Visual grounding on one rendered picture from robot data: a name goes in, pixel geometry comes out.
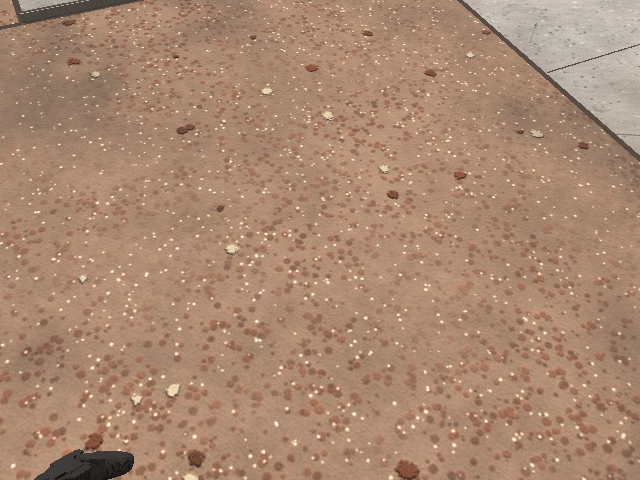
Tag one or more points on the robot left hand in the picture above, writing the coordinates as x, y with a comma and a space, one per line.
89, 466

